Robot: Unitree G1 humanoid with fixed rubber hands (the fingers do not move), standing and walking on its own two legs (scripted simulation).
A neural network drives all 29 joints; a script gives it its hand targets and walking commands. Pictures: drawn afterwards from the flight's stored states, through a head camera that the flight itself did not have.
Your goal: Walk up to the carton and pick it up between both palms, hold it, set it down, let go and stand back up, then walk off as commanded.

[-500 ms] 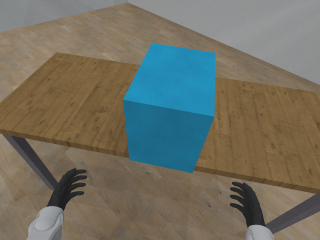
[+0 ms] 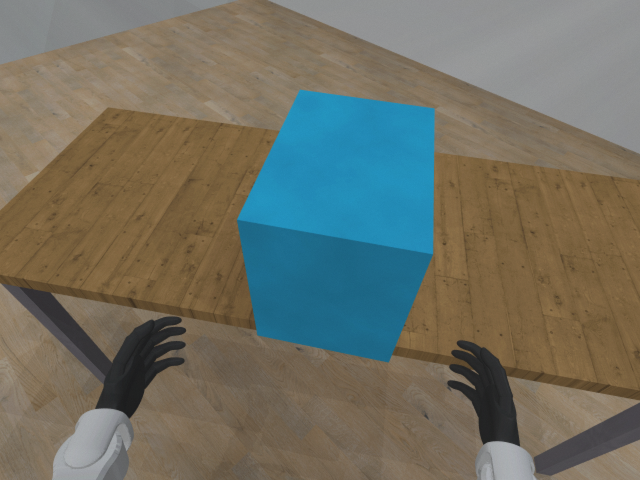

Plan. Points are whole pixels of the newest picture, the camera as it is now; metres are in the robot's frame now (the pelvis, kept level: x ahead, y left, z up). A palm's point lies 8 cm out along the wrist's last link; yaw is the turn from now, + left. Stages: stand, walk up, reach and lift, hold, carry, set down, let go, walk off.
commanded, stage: reach and lift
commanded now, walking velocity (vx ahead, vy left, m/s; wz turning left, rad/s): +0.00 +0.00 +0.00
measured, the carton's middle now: (343, 224) +0.48 +0.00 +0.02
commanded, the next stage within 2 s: none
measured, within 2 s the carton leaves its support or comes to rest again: neither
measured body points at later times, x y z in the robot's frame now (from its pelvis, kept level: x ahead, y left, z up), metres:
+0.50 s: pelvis +0.00 +0.01 +0.01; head +0.00 +0.02 +0.45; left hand +0.29 +0.22 +0.08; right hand +0.28 -0.17 +0.07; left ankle -0.01 +0.11 -0.73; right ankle +0.02 -0.11 -0.73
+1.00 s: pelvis -0.01 +0.00 +0.01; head -0.01 +0.02 +0.46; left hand +0.38 +0.22 +0.13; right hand +0.36 -0.17 +0.13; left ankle -0.01 +0.11 -0.73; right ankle +0.02 -0.11 -0.73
